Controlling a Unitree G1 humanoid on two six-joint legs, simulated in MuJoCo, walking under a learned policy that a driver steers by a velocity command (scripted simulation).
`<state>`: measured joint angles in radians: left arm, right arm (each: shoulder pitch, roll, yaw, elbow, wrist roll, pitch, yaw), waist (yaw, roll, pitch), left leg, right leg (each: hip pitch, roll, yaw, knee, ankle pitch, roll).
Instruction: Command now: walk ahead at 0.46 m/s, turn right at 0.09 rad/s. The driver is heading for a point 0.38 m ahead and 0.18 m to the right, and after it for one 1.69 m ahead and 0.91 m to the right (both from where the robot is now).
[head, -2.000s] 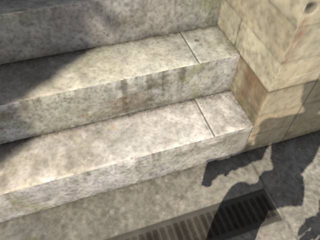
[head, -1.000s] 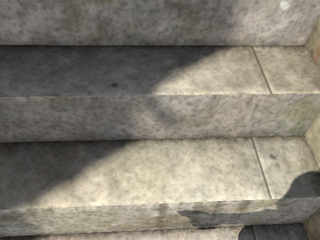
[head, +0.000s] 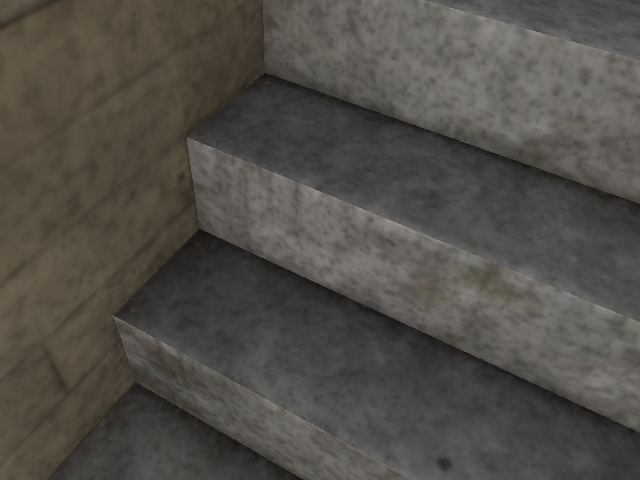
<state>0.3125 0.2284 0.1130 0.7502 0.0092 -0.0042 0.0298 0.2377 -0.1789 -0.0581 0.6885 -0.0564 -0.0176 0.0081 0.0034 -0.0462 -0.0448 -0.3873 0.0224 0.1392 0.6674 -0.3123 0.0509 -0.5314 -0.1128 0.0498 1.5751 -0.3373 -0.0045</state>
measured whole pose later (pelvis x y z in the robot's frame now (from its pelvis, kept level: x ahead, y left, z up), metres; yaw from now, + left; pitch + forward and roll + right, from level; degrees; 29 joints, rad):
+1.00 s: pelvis +0.44 -0.01 +0.35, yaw -31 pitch +3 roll +3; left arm 0.23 0.25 0.13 0.74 0.04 -0.11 -0.03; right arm 0.04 -0.20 -0.05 0.66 0.00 -0.01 -0.07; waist 0.04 -0.07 0.02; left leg -0.73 0.05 0.17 1.12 -0.44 0.05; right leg -0.68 0.18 0.20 1.77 0.03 -0.09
